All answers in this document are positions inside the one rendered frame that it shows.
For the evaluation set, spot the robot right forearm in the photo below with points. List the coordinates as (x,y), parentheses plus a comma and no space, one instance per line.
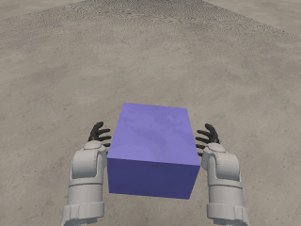
(226,200)

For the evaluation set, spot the right robot hand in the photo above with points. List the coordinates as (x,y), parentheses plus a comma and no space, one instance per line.
(213,137)

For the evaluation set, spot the left robot hand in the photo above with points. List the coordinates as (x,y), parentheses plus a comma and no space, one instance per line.
(95,132)

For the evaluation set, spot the robot left forearm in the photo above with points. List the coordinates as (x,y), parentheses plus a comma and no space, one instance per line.
(85,194)

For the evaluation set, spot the carton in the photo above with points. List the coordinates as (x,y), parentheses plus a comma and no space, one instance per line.
(153,153)

